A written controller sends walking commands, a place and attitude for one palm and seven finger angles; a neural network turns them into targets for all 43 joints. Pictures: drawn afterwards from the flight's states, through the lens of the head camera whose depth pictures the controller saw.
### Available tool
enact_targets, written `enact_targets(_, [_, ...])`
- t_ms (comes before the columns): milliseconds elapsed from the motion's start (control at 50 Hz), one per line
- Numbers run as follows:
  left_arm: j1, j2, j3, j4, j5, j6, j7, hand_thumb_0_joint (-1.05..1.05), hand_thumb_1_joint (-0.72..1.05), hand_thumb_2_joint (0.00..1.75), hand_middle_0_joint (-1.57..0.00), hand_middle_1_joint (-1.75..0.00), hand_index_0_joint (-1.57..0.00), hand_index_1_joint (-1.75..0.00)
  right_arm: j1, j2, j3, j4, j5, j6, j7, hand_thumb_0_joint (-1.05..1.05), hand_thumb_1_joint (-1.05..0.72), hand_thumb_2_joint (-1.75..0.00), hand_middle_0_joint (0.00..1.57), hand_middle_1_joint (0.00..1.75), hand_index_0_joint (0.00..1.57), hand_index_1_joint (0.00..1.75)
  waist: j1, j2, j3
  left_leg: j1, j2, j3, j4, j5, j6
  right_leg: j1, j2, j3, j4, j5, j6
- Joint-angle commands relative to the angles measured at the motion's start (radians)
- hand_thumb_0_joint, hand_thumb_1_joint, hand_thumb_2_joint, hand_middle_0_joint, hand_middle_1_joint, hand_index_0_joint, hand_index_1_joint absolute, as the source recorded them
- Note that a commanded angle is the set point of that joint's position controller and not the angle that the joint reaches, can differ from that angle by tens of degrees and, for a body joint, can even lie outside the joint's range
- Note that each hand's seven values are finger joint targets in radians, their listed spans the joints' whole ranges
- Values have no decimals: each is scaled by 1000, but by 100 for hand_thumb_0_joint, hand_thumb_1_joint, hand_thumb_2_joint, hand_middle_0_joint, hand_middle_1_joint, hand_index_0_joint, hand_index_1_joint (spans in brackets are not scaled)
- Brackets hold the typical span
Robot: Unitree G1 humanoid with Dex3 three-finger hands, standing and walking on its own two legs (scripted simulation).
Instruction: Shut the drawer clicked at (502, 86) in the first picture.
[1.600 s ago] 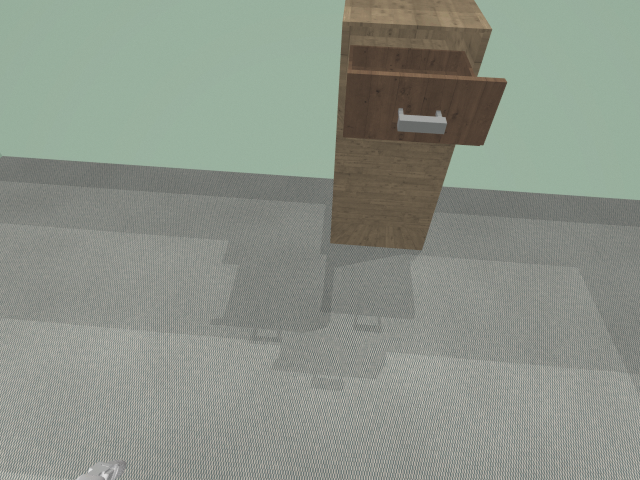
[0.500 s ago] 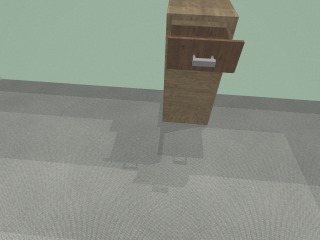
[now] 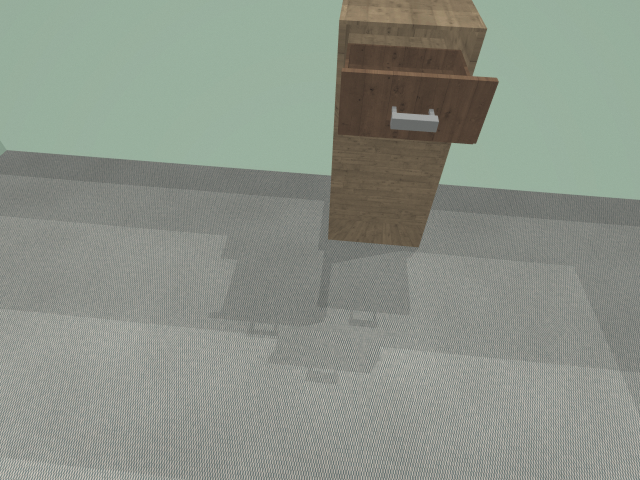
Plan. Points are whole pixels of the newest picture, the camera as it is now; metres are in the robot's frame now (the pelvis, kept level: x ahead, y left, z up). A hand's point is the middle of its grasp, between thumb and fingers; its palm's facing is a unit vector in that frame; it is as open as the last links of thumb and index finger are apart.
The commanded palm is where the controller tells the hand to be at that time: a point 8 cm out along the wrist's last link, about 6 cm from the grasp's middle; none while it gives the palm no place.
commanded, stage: walk to a spot facing it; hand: left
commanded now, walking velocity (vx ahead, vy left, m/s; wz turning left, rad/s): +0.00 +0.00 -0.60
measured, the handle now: (413, 117) +0.88 -0.15 +0.01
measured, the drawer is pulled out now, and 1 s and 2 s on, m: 0.29 0.29 0.29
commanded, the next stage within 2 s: none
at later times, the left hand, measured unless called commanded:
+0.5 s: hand out of the picture +0.04 +0.16 -0.17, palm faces -0.13 -0.95 -0.27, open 7.4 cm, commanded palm none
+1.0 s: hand out of the picture +0.12 +0.20 -0.18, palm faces -0.37 -0.91 -0.20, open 7.4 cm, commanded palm none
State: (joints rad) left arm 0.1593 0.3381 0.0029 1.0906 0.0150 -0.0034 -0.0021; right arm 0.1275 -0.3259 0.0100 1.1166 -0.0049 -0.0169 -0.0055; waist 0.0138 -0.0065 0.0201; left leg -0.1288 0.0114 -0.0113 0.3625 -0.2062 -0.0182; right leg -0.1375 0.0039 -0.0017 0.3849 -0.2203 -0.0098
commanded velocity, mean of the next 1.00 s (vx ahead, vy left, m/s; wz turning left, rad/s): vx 0.12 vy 0.00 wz -0.60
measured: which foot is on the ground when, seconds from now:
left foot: down 0.00-0.36, up 0.38-0.90, down 0.92-1.00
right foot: down 0.00-0.90, up 0.92-1.00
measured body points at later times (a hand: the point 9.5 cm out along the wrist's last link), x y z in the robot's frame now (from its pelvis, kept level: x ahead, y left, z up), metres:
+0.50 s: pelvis -0.03 -0.03 -0.01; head +0.00 -0.06 +0.43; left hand +0.04 +0.21 -0.15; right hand +0.00 -0.29 -0.17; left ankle -0.03 +0.13 -0.67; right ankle -0.01 -0.10 -0.75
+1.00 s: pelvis +0.00 +0.02 +0.00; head +0.01 +0.05 +0.45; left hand +0.14 +0.25 -0.16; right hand -0.04 -0.25 -0.12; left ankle +0.00 +0.12 -0.75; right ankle -0.03 -0.10 -0.69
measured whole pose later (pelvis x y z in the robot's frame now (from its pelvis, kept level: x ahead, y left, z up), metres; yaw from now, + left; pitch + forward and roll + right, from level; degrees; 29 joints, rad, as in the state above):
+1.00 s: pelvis +0.00 +0.02 +0.00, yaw -28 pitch +1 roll -2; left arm 0.33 0.27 0.11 0.93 0.04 0.05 -0.03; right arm 0.25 -0.20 -0.03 0.89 -0.01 -0.03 -0.02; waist 0.03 -0.05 -0.04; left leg -0.15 0.00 0.02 0.44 -0.30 0.04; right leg -0.49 0.11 0.09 0.88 -0.33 0.00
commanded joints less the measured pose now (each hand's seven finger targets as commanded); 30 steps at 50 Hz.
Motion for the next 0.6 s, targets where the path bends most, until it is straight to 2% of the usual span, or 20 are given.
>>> enact_targets(0, [-26, 164, 40, -73, -4, -9, 12, 0, 90, 90, -20, -30, -20, -30, -7, -163, -43, -70, -6, -18, -21, 0, -90, -90, 20, 30, 20, 30, -15, 17, -44, 21, 118, -40, -3, 184, 30, -36, -113, 137, -21, 252, -26])
enact_targets(20, [-2, 125, 35, -72, -3, 2, 14, 0, 90, 90, -20, -30, -20, -30, 18, -119, -37, -70, -6, -10, -23, 0, -90, -90, 20, 30, 20, 30, -17, 4, -47, 21, 121, -24, 11, 182, 23, -49, -110, 141, 1, 269, -21])
enact_targets(40, [16, 103, 33, -76, -4, 11, 15, 0, 90, 90, -20, -30, -20, -30, 38, -100, -36, -77, -6, -3, -25, 0, -90, -90, 20, 30, 20, 30, -17, 3, -46, 21, 123, -9, 27, 189, 18, -63, -105, 144, 22, 288, -18])
enact_targets(100, [36, 105, 45, -112, 1, 26, 12, 0, 90, 90, -20, -30, -20, -30, 58, -111, -54, -116, -6, 9, -32, 0, -90, -90, 20, 30, 20, 30, -18, 14, -44, 17, 146, 3, 59, 180, 25, -118, -82, 149, 95, 291, -18])
enact_targets(140, [44, 97, 52, -138, 2, 33, 8, 0, 90, 90, -20, -30, -20, -30, 54, -119, -66, -144, -8, 14, -34, 0, -90, -90, 20, 30, 20, 30, -16, 45, -29, 0, 173, -7, 58, 150, 41, -161, -57, 141, 150, 249, -15])
enact_targets(200, [60, 69, 60, -170, 4, 40, 0, 0, 90, 90, -20, -30, -20, -30, 44, -130, -83, -180, -10, 16, -33, 0, -90, -90, 20, 30, 20, 30, -8, 122, -18, -41, 247, -46, 29, 130, 87, -203, -10, 92, 290, 104, -1])
enact_targets(240, [86, 39, 64, -187, 4, 46, -6, 0, 90, 90, -20, -30, -20, -30, 19, -132, -92, -200, -12, 13, -30, 0, -90, -90, 20, 30, 20, 30, 11, 193, -8, -65, 315, -59, 15, 203, 140, -213, 4, 22, 399, -163, 15])
enact_targets(260, [101, 28, 68, -192, 5, 47, -9, 0, 90, 90, -20, -30, -20, -30, 8, -127, -97, -212, -13, 13, -28, 0, -90, -90, 20, 30, 20, 30, 19, 197, -1, -95, 326, -41, 30, 214, 149, -190, -6, 7, 408, -207, 18])
enact_targets(280, [132, 28, 72, -194, 4, 47, -10, 0, 90, 90, -20, -30, -20, -30, -8, -124, -100, -227, -13, 15, -27, 0, -90, -90, 20, 30, 20, 30, 35, 184, -4, -130, 328, -21, 71, 205, 142, -147, -23, 14, 377, -189, 13])
enact_targets(300, [176, 27, 79, -188, 6, 43, -12, 0, 90, 90, -20, -30, -20, -30, -30, -117, -101, -237, -13, 18, -26, 0, -90, -90, 20, 30, 20, 30, 62, 140, 1, -187, 296, 25, 167, 159, 108, -80, -30, 24, 280, -104, 7])
enact_targets(320, [218, 77, 92, -185, 15, 31, -8, 0, 90, 90, -20, -30, -20, -30, -26, -80, -98, -250, -9, 27, -23, 0, -90, -90, 20, 30, 20, 30, 80, -51, 1, -278, 181, 117, 395, -8, 28, -27, -109, 179, 90, 65, -26])
enact_targets(340, [234, 180, 111, -195, 22, 17, 9, 0, 90, 90, -20, -30, -20, -30, -21, 4, -82, -288, -4, 31, -17, 0, -90, -90, 20, 30, 20, 30, 70, -342, -1, -470, 16, 139, 662, -383, -40, -15, -355, 594, -93, 240, -124])
enact_targets(360, [254, 167, 109, -198, 6, 21, 19, 0, 90, 90, -20, -30, -20, -30, -51, -37, -89, -289, -7, 39, -23, 0, -90, -90, 20, 30, 20, 30, 88, -256, -15, -423, 20, -18, 757, -373, -25, -77, -341, 619, -138, 210, -141])
enact_targets(380, [199, 143, 109, -208, 6, 21, 26, 0, 90, 90, -20, -30, -20, -30, -36, -38, -96, -283, -5, 43, -22, 0, -90, -90, 20, 30, 20, 30, 53, -256, 17, -443, 41, -39, 793, -316, -20, -98, -307, 580, -150, 157, -136])
enact_targets(400, [147, 108, 106, -222, 3, 20, 23, 0, 90, 90, -20, -30, -20, -30, -26, -35, -98, -265, -6, 38, -20, 0, -90, -90, 20, 30, 20, 30, 29, -149, 33, -453, 57, -47, 814, -245, -22, -100, -274, 525, -119, 117, -154])
enact_targets(440, [119, 75, 96, -242, -1, 12, 17, 0, 90, 90, -20, -30, -20, -30, 6, -19, -97, -247, -10, 34, -14, 0, -90, -90, 20, 30, 20, 30, 7, -71, -14, -416, 59, -31, 793, -154, -37, -84, -206, 424, -85, 141, -153])
enact_targets(500, [154, 63, 100, -238, -1, 7, 18, 0, 90, 90, -20, -30, -20, -30, 21, -2, -98, -241, -13, 39, -16, 0, -90, -90, 20, 30, 20, 30, 13, -74, -66, -422, 47, -26, 766, -117, -49, -26, -177, 404, -79, 142, -137])
enact_targets(580, [193, 55, 106, -229, 1, 9, 17, 0, 90, 90, -20, -30, -20, -30, -4, 2, -96, -256, -14, 39, -22, 0, -90, -90, 20, 30, 20, 30, 31, -93, -71, -446, 38, -37, 721, -124, -57, 11, -165, 440, -82, 124, -129])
